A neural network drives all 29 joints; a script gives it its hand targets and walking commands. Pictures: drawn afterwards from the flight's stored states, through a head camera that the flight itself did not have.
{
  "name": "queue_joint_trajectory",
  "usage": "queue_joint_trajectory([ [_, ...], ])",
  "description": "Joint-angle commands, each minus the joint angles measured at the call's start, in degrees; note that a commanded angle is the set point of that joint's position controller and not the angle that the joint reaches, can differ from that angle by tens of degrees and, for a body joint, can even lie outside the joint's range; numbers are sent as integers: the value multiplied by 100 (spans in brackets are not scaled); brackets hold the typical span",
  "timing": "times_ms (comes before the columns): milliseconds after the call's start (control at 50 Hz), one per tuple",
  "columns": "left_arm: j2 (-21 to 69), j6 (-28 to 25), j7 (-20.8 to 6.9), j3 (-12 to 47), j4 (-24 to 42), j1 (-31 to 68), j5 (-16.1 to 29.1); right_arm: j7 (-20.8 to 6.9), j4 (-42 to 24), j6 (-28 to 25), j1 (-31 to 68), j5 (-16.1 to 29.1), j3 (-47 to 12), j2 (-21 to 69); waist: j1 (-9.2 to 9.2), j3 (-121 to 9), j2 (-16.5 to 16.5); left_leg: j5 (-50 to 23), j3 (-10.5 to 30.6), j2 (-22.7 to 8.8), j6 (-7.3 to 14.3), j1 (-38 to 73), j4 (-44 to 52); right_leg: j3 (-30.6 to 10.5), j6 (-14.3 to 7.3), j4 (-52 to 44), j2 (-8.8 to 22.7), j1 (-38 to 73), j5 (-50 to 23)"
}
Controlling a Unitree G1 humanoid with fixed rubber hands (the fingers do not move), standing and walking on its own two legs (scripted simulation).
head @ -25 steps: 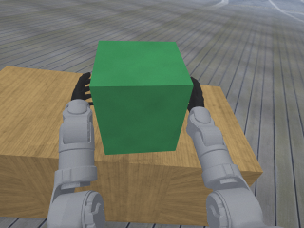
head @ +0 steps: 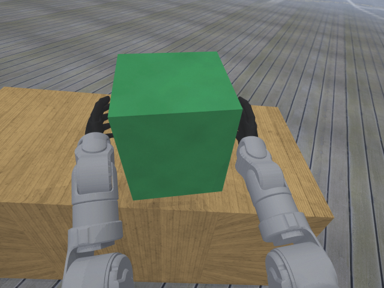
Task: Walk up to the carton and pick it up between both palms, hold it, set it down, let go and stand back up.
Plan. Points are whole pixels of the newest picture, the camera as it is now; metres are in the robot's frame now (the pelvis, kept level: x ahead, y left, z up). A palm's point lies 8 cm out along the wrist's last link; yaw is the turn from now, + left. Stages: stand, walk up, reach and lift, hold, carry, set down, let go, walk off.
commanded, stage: hold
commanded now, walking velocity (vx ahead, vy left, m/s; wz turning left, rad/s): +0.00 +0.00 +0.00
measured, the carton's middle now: (173, 127) +0.42 +0.01 +0.16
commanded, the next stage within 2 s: none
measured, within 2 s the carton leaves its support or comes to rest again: neither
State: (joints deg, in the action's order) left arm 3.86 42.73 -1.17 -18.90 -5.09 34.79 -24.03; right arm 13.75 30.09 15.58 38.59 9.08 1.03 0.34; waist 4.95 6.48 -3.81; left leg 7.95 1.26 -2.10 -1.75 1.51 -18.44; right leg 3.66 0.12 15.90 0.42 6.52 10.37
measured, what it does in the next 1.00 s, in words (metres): stands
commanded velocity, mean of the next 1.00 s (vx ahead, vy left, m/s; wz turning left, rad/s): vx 0.00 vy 0.00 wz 0.00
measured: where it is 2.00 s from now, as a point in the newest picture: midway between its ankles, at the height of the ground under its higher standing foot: outside the picture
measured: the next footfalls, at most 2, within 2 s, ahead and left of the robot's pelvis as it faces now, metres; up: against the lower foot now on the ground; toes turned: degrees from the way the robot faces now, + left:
none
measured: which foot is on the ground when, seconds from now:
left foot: down 0.00-1.00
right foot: down 0.00-1.00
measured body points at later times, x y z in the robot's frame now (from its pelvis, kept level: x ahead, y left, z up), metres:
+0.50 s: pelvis -0.01 +0.00 +0.00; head -0.05 +0.03 +0.45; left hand +0.37 +0.16 +0.18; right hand +0.36 -0.14 +0.18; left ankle +0.04 +0.14 -0.75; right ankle +0.00 -0.12 -0.75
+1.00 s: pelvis -0.01 +0.00 +0.00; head -0.05 +0.04 +0.45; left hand +0.37 +0.17 +0.18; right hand +0.37 -0.13 +0.19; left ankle +0.04 +0.14 -0.75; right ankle +0.00 -0.12 -0.75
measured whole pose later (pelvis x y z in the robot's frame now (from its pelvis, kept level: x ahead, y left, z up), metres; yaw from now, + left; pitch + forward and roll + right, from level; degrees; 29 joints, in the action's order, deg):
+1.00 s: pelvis -0.01 +0.00 +0.00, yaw +0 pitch -13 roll -1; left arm 3.5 42.9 -2.4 -19.1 -6.2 35.9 -25.2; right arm 13.1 31.2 13.8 39.0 6.5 3.5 1.9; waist 4.9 7.2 -5.0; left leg 7.1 0.6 -2.0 -1.4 1.3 -18.3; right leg 3.8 0.3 16.0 0.7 6.2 9.6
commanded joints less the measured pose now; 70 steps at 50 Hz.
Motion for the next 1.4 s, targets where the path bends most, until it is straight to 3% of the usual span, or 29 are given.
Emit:
queue_joint_trajectory([
  [0, 2585, -507, -1130, 2721, 923, 3650, 1060, -651, -2107, -409, 4241, 406, -2022, 2852, 130, -2703, 436, -1885, -408, 487, 75, 918, -102, 191, 356, -38, -301, 332, -1925],
  [120, 2570, -506, -1173, 2746, 928, 3615, 1053, -663, -2197, -365, 4146, 337, -2033, 2791, 104, -2569, 476, -1677, -435, 466, 56, 864, -29, 232, 330, -74, -311, 266, -1613],
  [240, 2494, -475, -1172, 2575, 770, 3695, 959, -771, -1921, -370, 4161, 176, -1833, 2705, 50, -2404, 463, -1258, -485, 424, 102, 802, 106, 296, 263, -169, -301, 24, -975],
  [420, 2476, -476, -1145, 2446, 552, 3748, 898, -876, -1638, -499, 4257, 52, -1628, 2647, 11, -2515, 504, -1106, -546, 387, 97, 858, 107, 340, 193, -233, -307, -142, -627],
  [660, 2540, -563, -1079, 2593, 642, 3872, 991, -892, -1562, -624, 4277, 27, -1601, 2673, 97, -2714, 576, -1338, -503, 379, 69, 967, 31, 341, 196, -195, -299, -144, -866],
  [740, 2471, -543, -1100, 2462, 588, 3885, 919, -886, -1508, -620, 4306, 17, -1562, 2674, 29, -2619, 552, -1262, -524, 384, 82, 842, 62, 352, 223, -179, -302, -40, -844],
  [940, 2464, -497, -1140, 2461, 606, 3749, 889, -891, -1418, -612, 4165, 32, -1512, 2549, 138, -2453, 609, -1359, -502, 361, 61, 901, 62, 356, 186, -198, -296, -43, -845],
  [1160, 2544, -606, -1044, 2707, 822, 3802, 1028, -882, -1725, -675, 4210, 116, -1751, 2674, 96, -2756, 567, -1583, -484, 375, 60, 1024, -21, 340, 199, -164, -316, -27, -1097],
  [1320, 2388, -576, -1123, 2360, 515, 3889, 866, -882, -1396, -615, 4267, -9, -1604, 2717, 12, -2429, 436, -943, -587, 401, 185, 685, 167, 310, 238, -199, -233, -13, -770],
  [1380, 2453, -599, -1105, 2472, 664, 3921, 936, -869, -1564, -660, 4298, 76, -1673, 2710, 44, -2751, 535, -1378, -531, 402, 124, 898, 32, 314, 232, -134, -263, 45, -1134],
])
